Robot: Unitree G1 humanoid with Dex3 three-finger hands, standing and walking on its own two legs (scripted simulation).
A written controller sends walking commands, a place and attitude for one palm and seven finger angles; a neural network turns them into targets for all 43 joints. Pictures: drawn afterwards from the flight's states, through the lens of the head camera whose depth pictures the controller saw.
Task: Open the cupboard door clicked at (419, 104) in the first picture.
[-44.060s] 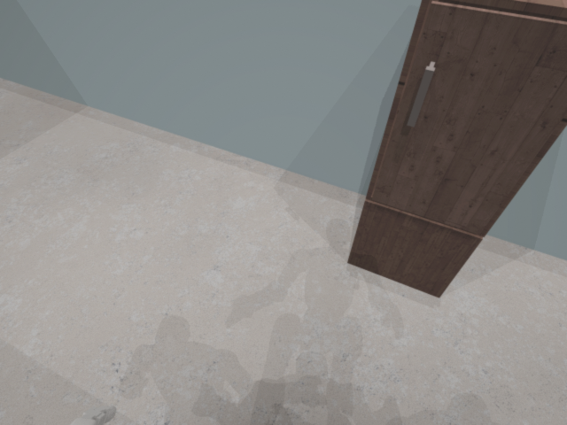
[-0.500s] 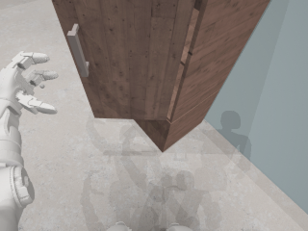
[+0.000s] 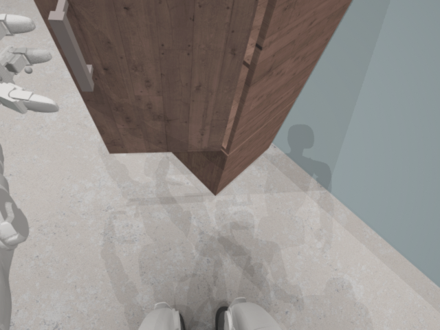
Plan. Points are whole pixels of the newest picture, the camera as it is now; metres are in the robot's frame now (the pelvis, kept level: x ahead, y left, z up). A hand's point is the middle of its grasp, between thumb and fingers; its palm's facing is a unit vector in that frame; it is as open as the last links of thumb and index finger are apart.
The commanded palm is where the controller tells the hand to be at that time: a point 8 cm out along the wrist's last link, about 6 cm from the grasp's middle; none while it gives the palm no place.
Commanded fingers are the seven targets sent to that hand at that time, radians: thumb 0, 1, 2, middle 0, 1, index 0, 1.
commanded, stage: move the hooked fingers beside the handle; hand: left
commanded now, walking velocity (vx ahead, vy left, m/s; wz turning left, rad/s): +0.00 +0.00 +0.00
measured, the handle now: (76, 48) +0.58 +0.20 +0.10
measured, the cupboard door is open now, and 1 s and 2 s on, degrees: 51 51 50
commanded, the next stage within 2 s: slide the fingers in behind the handle in 1.00 s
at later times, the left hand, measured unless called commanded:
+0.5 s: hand (31, 66) +0.54 +0.26 +0.11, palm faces +0.00 -1.00 +0.00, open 14.0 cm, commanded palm +0.52 +0.29 +0.10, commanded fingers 0.00 -0.50 0.30 -0.30 -1.20 -0.30 -1.20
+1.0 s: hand (42, 64) +0.53 +0.24 +0.11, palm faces +0.00 -1.00 +0.00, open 13.9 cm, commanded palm +0.52 +0.29 +0.10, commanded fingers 0.00 -0.50 0.30 -0.30 -1.20 -0.30 -1.20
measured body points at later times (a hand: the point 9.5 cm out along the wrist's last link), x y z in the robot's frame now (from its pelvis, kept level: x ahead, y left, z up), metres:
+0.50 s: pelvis +0.02 +0.00 +0.00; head +0.15 +0.03 +0.43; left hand +0.53 +0.31 +0.11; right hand -0.02 -0.27 -0.09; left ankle +0.01 +0.07 -0.70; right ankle +0.00 -0.11 -0.70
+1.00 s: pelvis +0.01 -0.01 +0.00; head +0.14 +0.02 +0.43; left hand +0.53 +0.29 +0.12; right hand -0.02 -0.28 -0.10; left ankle +0.01 +0.07 -0.70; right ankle +0.00 -0.11 -0.70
